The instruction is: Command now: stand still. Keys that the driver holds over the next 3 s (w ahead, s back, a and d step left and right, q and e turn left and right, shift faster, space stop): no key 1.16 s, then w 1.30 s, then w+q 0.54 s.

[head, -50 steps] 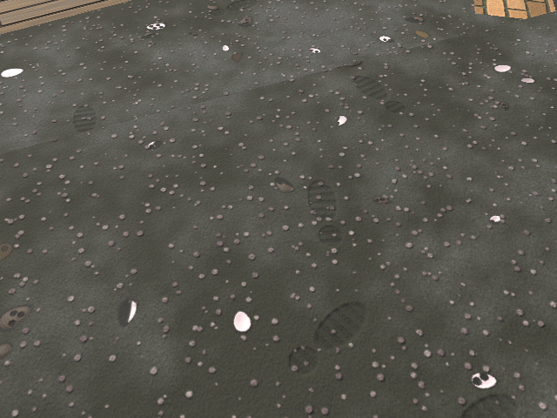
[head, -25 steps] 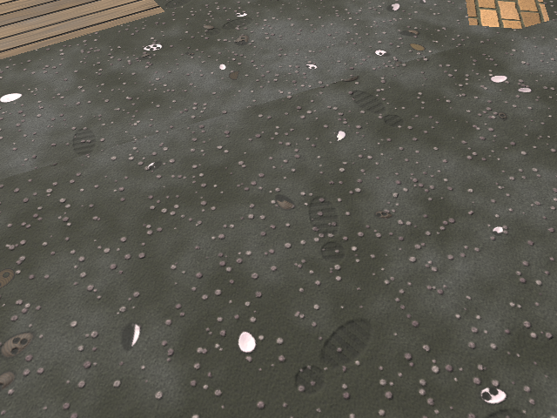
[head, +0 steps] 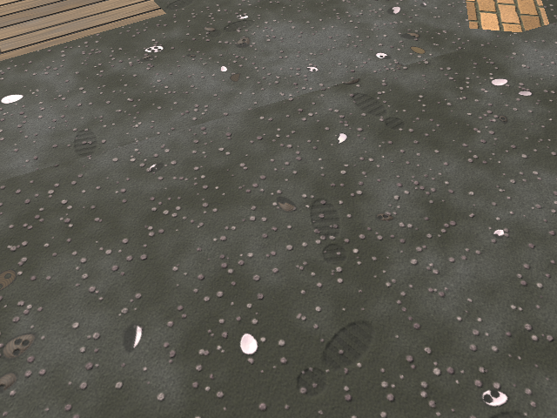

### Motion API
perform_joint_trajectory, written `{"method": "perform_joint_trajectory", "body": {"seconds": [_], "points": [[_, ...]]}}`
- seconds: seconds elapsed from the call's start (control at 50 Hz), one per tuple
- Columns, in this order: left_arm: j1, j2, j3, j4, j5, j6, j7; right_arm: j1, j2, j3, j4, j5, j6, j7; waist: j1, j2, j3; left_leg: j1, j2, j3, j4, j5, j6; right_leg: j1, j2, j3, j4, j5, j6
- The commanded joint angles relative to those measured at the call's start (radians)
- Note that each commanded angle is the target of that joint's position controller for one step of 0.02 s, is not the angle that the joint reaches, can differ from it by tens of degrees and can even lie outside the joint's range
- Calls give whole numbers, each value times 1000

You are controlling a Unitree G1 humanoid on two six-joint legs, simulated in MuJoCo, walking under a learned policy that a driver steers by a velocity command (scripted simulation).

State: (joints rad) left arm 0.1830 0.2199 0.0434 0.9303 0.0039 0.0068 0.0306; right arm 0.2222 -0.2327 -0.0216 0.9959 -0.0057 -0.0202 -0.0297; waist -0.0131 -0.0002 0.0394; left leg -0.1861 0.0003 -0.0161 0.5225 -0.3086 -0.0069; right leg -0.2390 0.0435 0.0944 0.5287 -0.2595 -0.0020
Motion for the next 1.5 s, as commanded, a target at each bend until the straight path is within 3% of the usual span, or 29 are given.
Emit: {"method": "perform_joint_trajectory", "body": {"seconds": [0.02, 0.5, 1.16, 1.18, 1.2, 1.22, 1.26, 1.28, 1.32, 1.36, 1.4, 1.42, 1.44, 1.46, 1.48, 1.5], "points": [[-4, 105, 20, -18, -1, -10, 5, 25, -105, -18, -22, 0, -9, -4, 2, -3, -17, -54, 28, -26, -104, 95, 17, 40, -45, 38, -84, 165, -31], [33, 85, -1, 134, -5, -2, 14, 108, -66, -1, 39, 2, -11, -4, 10, 4, 7, -56, 20, -22, -132, 103, 30, 40, -38, 12, -100, 156, -14], [100, 60, -17, 184, -7, -3, 22, 176, -35, 4, 58, 5, -9, -3, 11, 5, 23, -49, 17, -28, -148, 130, 45, 28, -42, -2, -105, 158, 3], [119, 45, -21, 193, -6, -3, 23, 193, -26, 6, 68, 4, -8, -4, 11, 13, -1, -39, 12, -26, -164, 24, 47, 39, -29, -19, -102, 78, 3], [121, 41, -21, 194, -10, -2, 24, 199, -43, -1, 70, 10, -4, -7, 7, 31, 14, -49, 12, -40, -183, -142, 61, 14, -1, -49, -68, -44, -1], [115, 46, -18, 188, -14, -5, 24, 200, -81, -13, 65, 18, -2, -11, 0, 72, 38, -63, 39, -90, -213, -323, 94, -38, 29, -87, -5, -184, -8], [57, 40, -21, 148, -16, -32, 16, 245, -144, -35, 60, 28, -8, -15, -31, 169, 100, -51, 216, -334, -345, -570, 200, -199, 17, -121, 175, -218, -22], [26, 36, -22, 128, -20, -51, 8, 242, -167, -46, 53, 28, -17, -15, -37, 183, 144, -83, 305, -448, -395, -565, 252, -237, -34, -103, 264, -176, -32], [6, 45, -16, 108, -30, -79, -8, 215, -147, -47, 34, 18, -36, -9, -24, 147, 168, -37, 348, -479, -404, -428, 271, -336, -94, -68, 352, -233, -54], [22, 49, -12, 102, -39, -100, -19, 173, -139, -48, 9, 35, -42, -3, 3, 118, 135, -12, 295, -359, -371, -292, 217, -268, -109, -80, 199, -223, -73], [128, 37, -2, 150, -37, -109, -26, 131, -150, -50, -7, 51, -33, 1, 60, 102, 79, -130, 189, -195, -288, -205, 172, 27, -35, -174, -21, -28, -60], [208, 42, 8, 187, -33, -105, -27, 138, -147, -49, -11, 49, -29, 3, 82, 85, 52, -194, 149, -155, -222, -182, 162, 160, 4, -197, -47, 27, -42], [297, 58, 19, 210, -31, -100, -26, 112, -125, -40, -26, 44, -35, 5, 121, 33, 31, -270, 106, -103, -88, -97, 136, 272, -33, -124, -82, 9, -50], [430, 138, 38, 221, -28, -99, -17, 84, -51, -19, -50, 25, -46, 15, 164, -193, -27, -390, 13, 27, 283, -74, 74, 385, -249, 193, -225, -109, -115], [505, 224, 48, 223, -16, -112, -32, 92, -6, -12, -83, 39, -67, 14, 157, -340, -43, -591, -68, 2, 537, -243, 67, 438, -429, 612, -377, -280, -258], [399, 164, 28, 202, -9, -128, -36, 77, -57, -21, -90, 57, -82, 16, 102, -176, 39, -672, 12, -81, 697, -198, 89, 360, -459, 630, -383, -367, -274]]}}
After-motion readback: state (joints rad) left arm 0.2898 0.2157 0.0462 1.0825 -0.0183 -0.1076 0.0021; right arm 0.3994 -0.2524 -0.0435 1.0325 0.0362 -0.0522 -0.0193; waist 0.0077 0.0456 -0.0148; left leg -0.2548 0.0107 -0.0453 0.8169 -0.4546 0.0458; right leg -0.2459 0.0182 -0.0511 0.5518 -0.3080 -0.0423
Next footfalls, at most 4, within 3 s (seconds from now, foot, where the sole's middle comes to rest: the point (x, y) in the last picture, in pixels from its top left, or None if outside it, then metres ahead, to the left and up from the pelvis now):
1.92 left None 0.48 0.10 -0.77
2.48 right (337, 313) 0.79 -0.13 -0.77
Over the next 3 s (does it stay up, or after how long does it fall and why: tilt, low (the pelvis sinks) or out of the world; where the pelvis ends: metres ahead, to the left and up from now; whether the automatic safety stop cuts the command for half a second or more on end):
stays up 0.89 -0.01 -0.01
